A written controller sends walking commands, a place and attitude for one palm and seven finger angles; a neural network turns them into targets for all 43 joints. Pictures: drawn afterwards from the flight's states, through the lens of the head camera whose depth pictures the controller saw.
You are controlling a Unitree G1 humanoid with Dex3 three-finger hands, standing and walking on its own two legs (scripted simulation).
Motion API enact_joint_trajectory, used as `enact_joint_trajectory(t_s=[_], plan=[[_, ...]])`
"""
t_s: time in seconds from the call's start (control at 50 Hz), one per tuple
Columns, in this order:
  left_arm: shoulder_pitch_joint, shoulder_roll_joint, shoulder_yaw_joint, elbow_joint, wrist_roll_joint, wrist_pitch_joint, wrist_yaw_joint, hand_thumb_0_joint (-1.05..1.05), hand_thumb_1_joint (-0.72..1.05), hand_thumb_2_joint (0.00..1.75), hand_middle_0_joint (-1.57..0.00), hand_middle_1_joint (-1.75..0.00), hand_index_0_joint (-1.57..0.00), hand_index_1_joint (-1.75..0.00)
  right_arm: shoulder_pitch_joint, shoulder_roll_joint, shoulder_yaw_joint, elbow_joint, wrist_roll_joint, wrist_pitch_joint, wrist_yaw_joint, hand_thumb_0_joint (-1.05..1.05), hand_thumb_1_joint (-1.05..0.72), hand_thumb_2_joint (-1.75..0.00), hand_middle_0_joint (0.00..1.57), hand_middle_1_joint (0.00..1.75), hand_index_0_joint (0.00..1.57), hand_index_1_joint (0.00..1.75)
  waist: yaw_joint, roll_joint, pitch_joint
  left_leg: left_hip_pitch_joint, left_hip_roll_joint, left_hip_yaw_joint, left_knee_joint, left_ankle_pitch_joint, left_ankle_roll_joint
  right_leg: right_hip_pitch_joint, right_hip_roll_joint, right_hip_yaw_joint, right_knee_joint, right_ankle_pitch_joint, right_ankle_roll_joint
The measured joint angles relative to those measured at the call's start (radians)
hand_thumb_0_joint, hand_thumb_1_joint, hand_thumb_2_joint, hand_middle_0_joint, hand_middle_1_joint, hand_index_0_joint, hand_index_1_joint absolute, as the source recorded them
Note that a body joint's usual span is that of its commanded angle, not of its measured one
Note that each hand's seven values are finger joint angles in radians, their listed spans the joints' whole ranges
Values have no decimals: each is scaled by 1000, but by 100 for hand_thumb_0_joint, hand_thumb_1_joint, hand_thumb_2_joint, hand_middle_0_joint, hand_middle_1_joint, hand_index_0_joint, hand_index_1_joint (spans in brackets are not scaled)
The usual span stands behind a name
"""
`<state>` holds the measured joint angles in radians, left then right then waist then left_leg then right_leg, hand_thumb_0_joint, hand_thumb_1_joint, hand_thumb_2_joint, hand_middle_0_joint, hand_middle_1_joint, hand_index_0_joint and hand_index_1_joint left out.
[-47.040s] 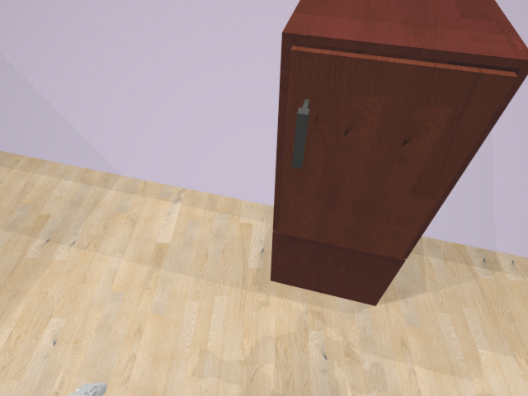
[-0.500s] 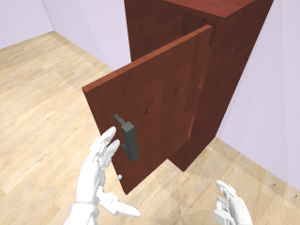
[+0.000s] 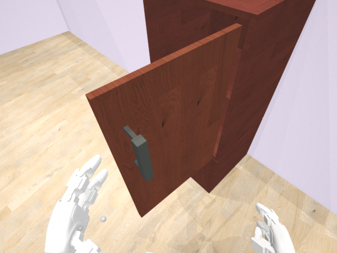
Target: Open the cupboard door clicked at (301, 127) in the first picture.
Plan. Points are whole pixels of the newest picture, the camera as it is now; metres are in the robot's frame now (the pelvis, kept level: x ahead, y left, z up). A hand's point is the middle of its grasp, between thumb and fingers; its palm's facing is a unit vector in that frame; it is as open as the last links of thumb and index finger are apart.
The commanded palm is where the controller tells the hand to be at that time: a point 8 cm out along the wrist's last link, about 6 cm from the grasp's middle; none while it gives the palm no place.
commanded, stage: draw the hand back to the body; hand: left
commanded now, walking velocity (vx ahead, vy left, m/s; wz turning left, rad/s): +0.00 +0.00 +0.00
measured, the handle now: (138, 154) +0.31 +0.09 +0.09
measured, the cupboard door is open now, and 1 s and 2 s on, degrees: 87 87 87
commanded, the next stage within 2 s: step back with the hand held close in 1.56 s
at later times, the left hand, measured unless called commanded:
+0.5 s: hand (63, 205) +0.18 +0.19 +0.14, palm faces +0.01 -1.00 -0.07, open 16.2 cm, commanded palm +0.14 +0.25 +0.15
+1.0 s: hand (9, 174) +0.21 +0.27 +0.19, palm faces +0.34 -0.86 -0.38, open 11.3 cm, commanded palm +0.16 +0.32 +0.21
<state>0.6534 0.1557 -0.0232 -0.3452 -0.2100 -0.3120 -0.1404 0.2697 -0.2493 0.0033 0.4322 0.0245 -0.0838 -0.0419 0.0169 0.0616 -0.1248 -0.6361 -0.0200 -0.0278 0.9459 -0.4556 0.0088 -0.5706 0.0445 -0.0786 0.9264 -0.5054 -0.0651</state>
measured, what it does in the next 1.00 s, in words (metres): rises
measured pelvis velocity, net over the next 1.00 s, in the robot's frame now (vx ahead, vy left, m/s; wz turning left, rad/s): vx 0.02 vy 0.04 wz -0.03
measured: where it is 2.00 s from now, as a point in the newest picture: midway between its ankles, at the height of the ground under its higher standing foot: outside the picture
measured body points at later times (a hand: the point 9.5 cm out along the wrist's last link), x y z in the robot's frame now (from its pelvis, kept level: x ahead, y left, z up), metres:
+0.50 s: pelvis +0.00 +0.03 +0.02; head -0.01 +0.01 +0.47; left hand +0.17 +0.24 +0.15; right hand +0.19 -0.19 -0.04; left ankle +0.01 +0.11 -0.69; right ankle -0.02 -0.08 -0.69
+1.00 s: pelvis +0.02 +0.04 +0.05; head +0.00 +0.03 +0.50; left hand +0.18 +0.32 +0.21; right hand +0.20 -0.17 -0.03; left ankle +0.01 +0.12 -0.69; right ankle -0.02 -0.08 -0.69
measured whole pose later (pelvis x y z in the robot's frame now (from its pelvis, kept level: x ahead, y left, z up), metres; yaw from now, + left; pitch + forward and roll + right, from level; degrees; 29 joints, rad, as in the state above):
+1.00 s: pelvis +0.02 +0.04 +0.05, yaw -2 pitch -2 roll -1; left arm 0.53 0.33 0.23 -0.44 -0.06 -0.05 0.12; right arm 0.20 -0.22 0.05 0.59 0.00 -0.09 -0.07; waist 0.07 0.06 -0.01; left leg -0.16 -0.05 0.02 0.47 -0.27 0.07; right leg -0.09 0.01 -0.01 0.43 -0.29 -0.01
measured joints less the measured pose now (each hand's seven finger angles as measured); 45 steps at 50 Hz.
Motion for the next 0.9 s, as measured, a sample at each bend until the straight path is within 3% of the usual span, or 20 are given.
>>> enact_joint_trajectory(t_s=[0.1,0.5,0.58,0.64,0.74,0.9], plan=[[-34,23,8,-5,4,22,3,-1,-50,30,-15,-30,-15,-30,-6,10,4,0,6,-1,-7,2,-91,-90,20,30,20,30,5,-2,0,4,1,6,2,1,5,3,1,6,0,4,4],[-60,79,122,-107,-58,197,-24,-1,-47,32,-15,-30,-15,-30,-2,13,43,35,23,-60,-23,2,-90,-90,20,30,20,30,22,5,10,138,-10,11,-104,39,36,152,-8,17,-140,63,34],[-57,122,110,-143,64,242,110,-1,-39,35,-16,-30,-16,-30,-12,20,49,52,8,-41,-45,2,-90,-90,20,30,20,30,33,1,27,200,-10,20,-161,59,42,212,-8,28,-199,88,40],[-45,134,118,-145,111,265,182,-1,-31,38,-16,-30,-16,-30,-22,27,55,67,0,-24,-52,2,-90,-90,20,30,20,30,32,-1,45,256,-12,26,-220,84,44,267,-10,36,-260,115,43],[-58,146,143,-126,144,278,238,-1,-16,45,-17,-30,-17,-30,-35,28,63,99,-10,-18,-53,2,-90,-90,20,30,20,30,36,-1,79,340,-20,31,-312,122,50,349,-18,45,-351,155,51],[-99,161,203,-106,151,271,256,0,11,56,-18,-30,-18,-30,-57,27,59,146,-21,-13,-40,2,-90,-90,20,30,20,30,46,-4,111,439,-33,41,-428,168,56,440,-30,58,-455,197,59]])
